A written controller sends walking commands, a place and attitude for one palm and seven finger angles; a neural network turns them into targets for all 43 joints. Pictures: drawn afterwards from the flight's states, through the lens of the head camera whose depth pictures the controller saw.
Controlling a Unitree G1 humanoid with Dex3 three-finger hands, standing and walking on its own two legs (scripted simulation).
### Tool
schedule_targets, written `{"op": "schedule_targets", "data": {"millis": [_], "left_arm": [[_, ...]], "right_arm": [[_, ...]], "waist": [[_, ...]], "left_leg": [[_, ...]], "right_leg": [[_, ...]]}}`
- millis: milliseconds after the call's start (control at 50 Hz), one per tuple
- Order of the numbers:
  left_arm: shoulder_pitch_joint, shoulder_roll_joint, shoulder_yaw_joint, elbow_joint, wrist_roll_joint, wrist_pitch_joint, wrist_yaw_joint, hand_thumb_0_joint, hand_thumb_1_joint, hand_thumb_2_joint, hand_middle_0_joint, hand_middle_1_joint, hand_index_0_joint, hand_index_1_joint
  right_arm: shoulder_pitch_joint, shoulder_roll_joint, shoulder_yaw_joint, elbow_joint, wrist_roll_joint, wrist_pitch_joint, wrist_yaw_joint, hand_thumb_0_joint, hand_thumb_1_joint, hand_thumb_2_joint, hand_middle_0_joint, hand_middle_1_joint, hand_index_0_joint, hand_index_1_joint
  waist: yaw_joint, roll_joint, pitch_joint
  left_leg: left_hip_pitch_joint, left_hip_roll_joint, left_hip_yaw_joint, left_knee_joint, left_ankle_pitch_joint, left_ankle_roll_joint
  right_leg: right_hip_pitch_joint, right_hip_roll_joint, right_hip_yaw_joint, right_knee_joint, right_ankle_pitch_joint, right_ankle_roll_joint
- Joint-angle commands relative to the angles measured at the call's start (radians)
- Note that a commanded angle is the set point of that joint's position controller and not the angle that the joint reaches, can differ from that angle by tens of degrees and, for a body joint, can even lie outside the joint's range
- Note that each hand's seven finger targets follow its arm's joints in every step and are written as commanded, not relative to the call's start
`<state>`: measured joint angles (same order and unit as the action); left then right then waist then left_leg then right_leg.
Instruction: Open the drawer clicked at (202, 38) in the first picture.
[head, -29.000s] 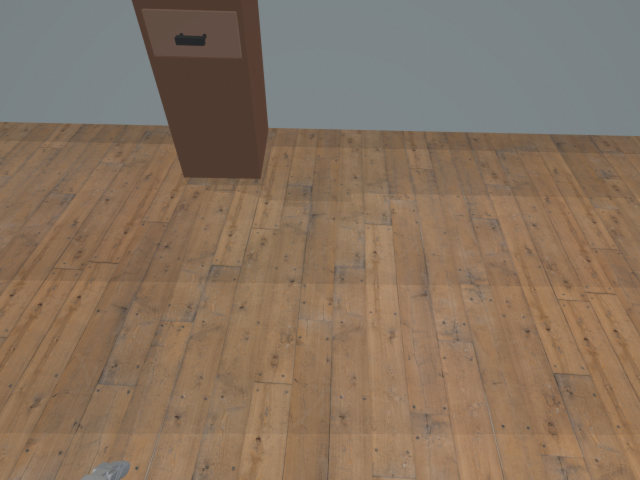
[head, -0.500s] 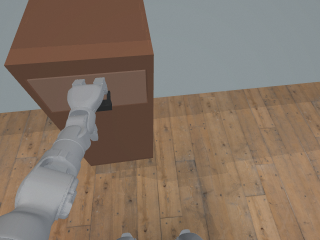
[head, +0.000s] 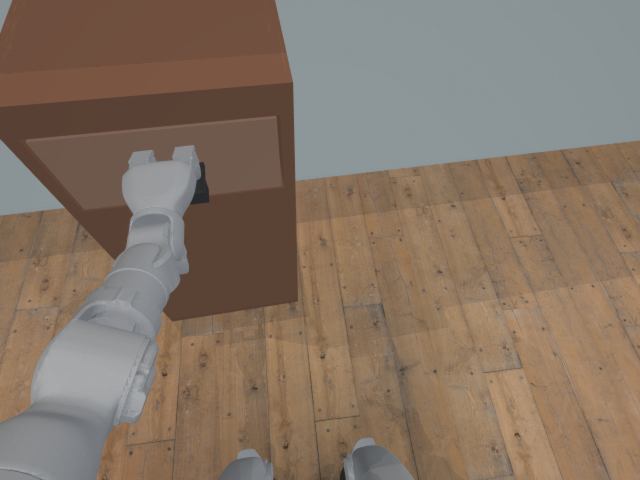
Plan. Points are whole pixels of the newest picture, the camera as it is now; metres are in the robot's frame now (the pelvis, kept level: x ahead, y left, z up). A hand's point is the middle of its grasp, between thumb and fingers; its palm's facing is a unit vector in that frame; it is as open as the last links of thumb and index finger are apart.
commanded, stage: lower the fingers behind the handle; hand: left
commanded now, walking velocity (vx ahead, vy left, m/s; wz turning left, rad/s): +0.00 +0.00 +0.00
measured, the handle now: (172, 183) +0.55 +0.18 -0.03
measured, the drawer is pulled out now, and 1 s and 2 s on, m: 0.00 0.00 0.00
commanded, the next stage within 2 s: lift the fingers back up to retry in 0.86 s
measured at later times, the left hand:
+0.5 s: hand (174, 213) +0.49 +0.17 -0.02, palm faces -0.06 +0.04 -1.00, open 13.8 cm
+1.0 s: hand (173, 213) +0.49 +0.17 -0.03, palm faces -0.01 +0.04 -1.00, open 13.8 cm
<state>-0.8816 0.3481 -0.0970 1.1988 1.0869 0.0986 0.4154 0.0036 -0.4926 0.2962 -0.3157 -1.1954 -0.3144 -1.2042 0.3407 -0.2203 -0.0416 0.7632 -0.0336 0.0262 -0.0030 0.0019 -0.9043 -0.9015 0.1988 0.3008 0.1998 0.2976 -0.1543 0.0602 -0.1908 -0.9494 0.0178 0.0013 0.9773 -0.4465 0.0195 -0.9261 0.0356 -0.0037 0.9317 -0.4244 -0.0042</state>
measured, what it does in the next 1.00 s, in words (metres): stands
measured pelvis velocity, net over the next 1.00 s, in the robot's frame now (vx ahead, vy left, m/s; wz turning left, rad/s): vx -0.04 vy -0.01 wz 0.01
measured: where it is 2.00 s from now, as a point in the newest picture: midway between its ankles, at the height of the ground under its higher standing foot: outside the picture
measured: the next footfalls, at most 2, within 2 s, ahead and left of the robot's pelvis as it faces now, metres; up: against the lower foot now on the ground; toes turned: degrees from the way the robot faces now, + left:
none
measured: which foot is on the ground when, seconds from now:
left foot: down 0.00-1.00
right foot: down 0.00-1.00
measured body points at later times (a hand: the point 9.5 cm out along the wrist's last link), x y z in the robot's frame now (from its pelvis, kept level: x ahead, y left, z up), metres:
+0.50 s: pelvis -0.02 -0.01 -0.02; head +0.11 -0.01 +0.41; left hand +0.49 +0.17 +0.03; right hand -0.01 -0.27 -0.15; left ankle +0.00 +0.11 -0.68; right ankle +0.00 -0.12 -0.68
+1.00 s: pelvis -0.04 -0.01 -0.04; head +0.10 +0.00 +0.39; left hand +0.49 +0.17 +0.03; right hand -0.03 -0.27 -0.17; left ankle +0.00 +0.11 -0.68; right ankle +0.00 -0.12 -0.68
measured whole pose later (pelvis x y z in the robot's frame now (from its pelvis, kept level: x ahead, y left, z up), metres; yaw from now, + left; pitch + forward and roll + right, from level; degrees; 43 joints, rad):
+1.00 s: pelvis -0.04 -0.01 -0.04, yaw +1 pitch +28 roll -2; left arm -1.04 0.41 -0.13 1.23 1.09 0.16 0.45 0.00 -0.49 0.30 -0.30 -1.29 -0.31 -1.27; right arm 0.33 -0.25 -0.01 0.74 -0.02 0.01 -0.01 0.00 -0.91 -0.90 0.20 0.30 0.20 0.30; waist -0.17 0.07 -0.18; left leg -1.20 0.02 -0.03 1.17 -0.46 0.01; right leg -1.17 0.03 -0.03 1.13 -0.45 -0.01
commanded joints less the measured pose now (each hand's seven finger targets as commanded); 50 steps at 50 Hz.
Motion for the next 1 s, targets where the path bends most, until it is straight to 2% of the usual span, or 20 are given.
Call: {"op": "schedule_targets", "data": {"millis": [0,40,80,160,240,300,360,420,440,480,520,600,620,680,740,800,900,920,940,980], "left_arm": [[-0.339,0.179,0.048,-0.186,0.039,-0.065,0.059,0.0,-0.5,0.3,-0.3,-1.2,-0.3,-1.2],[-0.327,0.187,0.067,-0.201,0.05,-0.07,0.091,0.0,-0.5,0.3,-0.3,-1.2,-0.3,-1.2],[-0.34,0.152,0.046,-0.181,0.054,-0.046,0.116,0.0,-0.5,0.3,-0.3,-1.2,-0.3,-1.2],[-0.401,0.153,0.032,-0.143,0.059,0.027,0.16,0.0,-0.5,0.3,-0.3,-1.2,-0.3,-1.2],[-0.452,0.134,-0.004,-0.078,0.044,0.111,0.156,0.0,-0.5,0.3,-0.3,-1.2,-0.3,-1.2],[-0.474,0.174,0.006,-0.042,0.021,0.139,0.12,0.0,-0.5,0.3,-0.3,-1.2,-0.3,-1.2],[-0.447,0.182,0.002,-0.015,0.003,0.13,0.068,0.0,-0.5,0.3,-0.3,-1.2,-0.3,-1.2],[-0.4,0.181,0.0,-0.031,0.0,0.073,0.013,0.0,-0.5,0.3,-0.3,-1.2,-0.3,-1.2],[-0.391,0.173,-0.009,-0.019,-0.003,0.059,0.004,0.0,-0.5,0.3,-0.3,-1.2,-0.3,-1.2],[-0.414,0.159,-0.02,-0.05,0.002,0.031,-0.007,0.0,-0.5,0.3,-0.3,-1.2,-0.3,-1.2],[-0.372,0.207,0.019,-0.053,0.003,0.01,-0.011,0.0,-0.5,0.3,-0.3,-1.2,-0.3,-1.2],[-0.402,0.158,-0.024,-0.081,0.013,-0.012,0.0,0.0,-0.5,0.3,-0.3,-1.2,-0.3,-1.2],[-0.407,0.194,0.006,-0.082,0.015,-0.01,0.007,0.0,-0.5,0.3,-0.3,-1.2,-0.3,-1.2],[-0.434,0.194,0.011,-0.101,0.013,0.001,0.023,0.0,-0.5,0.3,-0.3,-1.2,-0.3,-1.2],[-0.463,0.168,-0.027,-0.075,0.019,0.032,0.033,0.0,-0.5,0.3,-0.3,-1.2,-0.3,-1.2],[-0.509,0.196,-0.015,-0.058,0.015,0.056,0.038,0.0,-0.5,0.3,-0.3,-1.2,-0.3,-1.2],[-0.521,0.236,0.003,-0.044,-0.002,0.077,0.02,0.0,-0.5,0.3,-0.3,-1.2,-0.3,-1.2],[-0.499,0.254,0.02,-0.034,-0.004,0.08,0.014,0.0,-0.5,0.3,-0.3,-1.2,-0.3,-1.2],[-0.506,0.232,-0.005,-0.027,-0.003,0.081,0.008,0.0,-0.5,0.3,-0.3,-1.2,-0.3,-1.2],[-0.528,0.276,0.028,-0.065,-0.011,0.073,0.0,0.0,-0.5,0.3,-0.3,-1.2,-0.3,-1.2]], "right_arm": [[0.15,-0.161,-0.057,-0.055,-0.013,-0.031,-0.014,0.0,-0.9,-0.9,0.2,0.3,0.2,0.3],[0.151,-0.161,-0.064,-0.054,-0.016,-0.036,-0.006,0.0,-0.9,-0.9,0.2,0.3,0.2,0.3],[0.16,-0.16,-0.07,-0.047,-0.018,-0.037,0.001,0.0,-0.9,-0.9,0.2,0.3,0.2,0.3],[0.166,-0.171,-0.072,-0.03,-0.012,-0.033,0.011,0.0,-0.9,-0.9,0.2,0.3,0.2,0.3],[0.157,-0.176,-0.061,-0.019,-0.009,-0.022,0.012,0.0,-0.9,-0.9,0.2,0.3,0.2,0.3],[0.152,-0.182,-0.048,-0.023,-0.008,-0.017,0.004,0.0,-0.9,-0.9,0.2,0.3,0.2,0.3],[0.152,-0.183,-0.037,-0.036,-0.006,-0.017,-0.004,0.0,-0.9,-0.9,0.2,0.3,0.2,0.3],[0.151,-0.179,-0.036,-0.056,-0.005,-0.025,-0.013,0.0,-0.9,-0.9,0.2,0.3,0.2,0.3],[0.147,-0.177,-0.032,-0.057,-0.007,-0.029,-0.014,0.0,-0.9,-0.9,0.2,0.3,0.2,0.3],[0.158,-0.175,-0.037,-0.06,-0.004,-0.035,-0.015,0.0,-0.9,-0.9,0.2,0.3,0.2,0.3],[0.157,-0.179,-0.035,-0.068,-0.002,-0.04,-0.016,0.0,-0.9,-0.9,0.2,0.3,0.2,0.3],[0.163,-0.173,-0.039,-0.074,-0.001,-0.051,-0.015,0.0,-0.9,-0.9,0.2,0.3,0.2,0.3],[0.169,-0.178,-0.04,-0.068,0.001,-0.051,-0.014,0.0,-0.9,-0.9,0.2,0.3,0.2,0.3],[0.175,-0.178,-0.043,-0.068,0.0,-0.051,-0.01,0.0,-0.9,-0.9,0.2,0.3,0.2,0.3],[0.174,-0.177,-0.038,-0.062,0.004,-0.051,-0.012,0.0,-0.9,-0.9,0.2,0.3,0.2,0.3],[0.179,-0.184,-0.036,-0.053,0.005,-0.049,-0.013,0.0,-0.9,-0.9,0.2,0.3,0.2,0.3],[0.177,-0.186,-0.026,-0.056,0.005,-0.04,-0.018,0.0,-0.9,-0.9,0.2,0.3,0.2,0.3],[0.177,-0.188,-0.025,-0.058,0.009,-0.036,-0.018,0.0,-0.9,-0.9,0.2,0.3,0.2,0.3],[0.169,-0.185,-0.02,-0.062,0.008,-0.037,-0.021,0.0,-0.9,-0.9,0.2,0.3,0.2,0.3],[0.171,-0.188,-0.023,-0.069,0.01,-0.035,-0.024,0.0,-0.9,-0.9,0.2,0.3,0.2,0.3]], "waist": [[-0.005,0.015,-0.373],[0.0,0.019,-0.415],[-0.016,0.008,-0.416],[-0.035,0.008,-0.413],[-0.057,0.012,-0.397],[-0.065,-0.012,-0.402],[-0.067,-0.036,-0.378],[-0.064,-0.046,-0.372],[-0.065,-0.043,-0.341],[-0.076,-0.051,-0.343],[-0.053,-0.051,-0.33],[-0.07,-0.038,-0.33],[-0.063,-0.039,-0.337],[-0.061,-0.025,-0.385],[-0.079,-0.016,-0.35],[-0.091,-0.022,-0.363],[-0.086,-0.002,-0.385],[-0.076,-0.022,-0.388],[-0.085,-0.007,-0.361],[-0.079,-0.019,-0.391]], "left_leg": [[0.238,-0.024,-0.007,-0.039,0.35,0.019],[0.235,-0.021,-0.004,-0.015,0.366,0.016],[0.225,-0.022,-0.006,-0.002,0.371,0.015],[0.213,-0.021,-0.011,-0.003,0.325,0.011],[0.205,-0.023,-0.012,-0.011,0.284,0.012],[0.167,-0.027,-0.01,-0.01,0.241,0.019],[0.112,-0.03,-0.003,-0.003,0.201,0.026],[0.08,-0.029,-0.003,0.019,0.188,0.029],[0.055,-0.031,-0.001,0.025,0.166,0.03],[0.057,-0.028,-0.008,0.033,0.161,0.032],[0.022,-0.028,-0.003,0.043,0.132,0.032],[0.018,-0.027,-0.009,0.057,0.11,0.033],[0.015,-0.024,-0.012,0.061,0.111,0.032],[0.034,-0.026,-0.014,0.067,0.132,0.031],[0.023,-0.025,-0.017,0.06,0.096,0.029],[0.023,-0.024,-0.021,0.061,0.087,0.031],[0.016,-0.028,-0.014,0.057,0.097,0.032],[0.009,-0.027,-0.014,0.055,0.086,0.032],[-0.001,-0.028,-0.011,0.053,0.077,0.032],[0.019,-0.028,-0.011,0.046,0.08,0.034]], "right_leg": [[0.13,0.031,-0.022,-0.052,0.314,-0.027],[0.117,0.031,-0.023,-0.033,0.323,-0.027],[0.103,0.033,-0.025,-0.027,0.329,-0.027],[0.068,0.034,-0.03,-0.029,0.273,-0.025],[0.055,0.033,-0.033,-0.042,0.235,-0.021],[0.082,0.029,-0.025,-0.042,0.221,-0.016],[0.102,0.027,-0.018,-0.038,0.215,-0.012],[0.093,0.025,-0.013,-0.019,0.219,-0.011],[0.077,0.024,-0.013,-0.018,0.2,-0.01],[0.053,0.025,-0.017,-0.006,0.184,-0.012],[0.046,0.025,-0.014,0.001,0.153,-0.012],[-0.005,0.025,-0.017,0.01,0.116,-0.012],[-0.012,0.025,-0.019,0.017,0.11,-0.014],[-0.005,0.026,-0.019,0.025,0.121,-0.016],[-0.039,0.026,-0.025,0.016,0.081,-0.013],[-0.041,0.025,-0.024,0.014,0.071,-0.01],[0.002,0.023,-0.02,0.011,0.093,-0.008],[0.01,0.024,-0.02,0.011,0.082,-0.009],[0.002,0.024,-0.018,0.004,0.077,-0.008],[0.034,0.024,-0.013,-0.004,0.08,-0.006]]}}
